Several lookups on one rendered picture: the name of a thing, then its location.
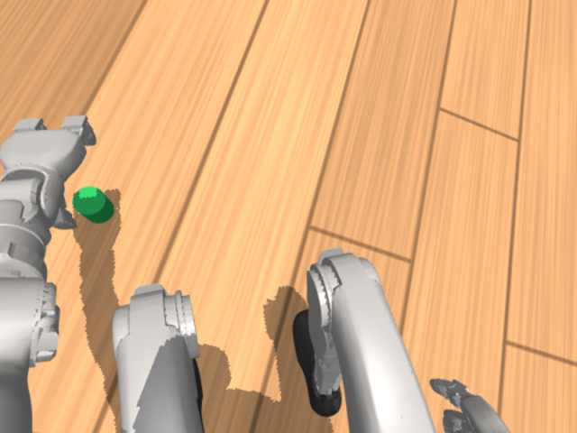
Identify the left robot arm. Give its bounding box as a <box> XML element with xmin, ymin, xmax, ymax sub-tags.
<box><xmin>0</xmin><ymin>163</ymin><xmax>65</xmax><ymax>433</ymax></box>

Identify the tin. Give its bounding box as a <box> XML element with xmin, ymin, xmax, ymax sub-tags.
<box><xmin>72</xmin><ymin>187</ymin><xmax>114</xmax><ymax>224</ymax></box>

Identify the right robot hand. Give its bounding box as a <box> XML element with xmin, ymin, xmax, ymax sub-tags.
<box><xmin>430</xmin><ymin>379</ymin><xmax>510</xmax><ymax>433</ymax></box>

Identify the right robot foot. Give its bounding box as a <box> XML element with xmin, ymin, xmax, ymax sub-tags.
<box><xmin>293</xmin><ymin>309</ymin><xmax>342</xmax><ymax>417</ymax></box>

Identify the left robot hand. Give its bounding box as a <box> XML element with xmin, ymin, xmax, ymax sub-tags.
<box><xmin>0</xmin><ymin>115</ymin><xmax>96</xmax><ymax>230</ymax></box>

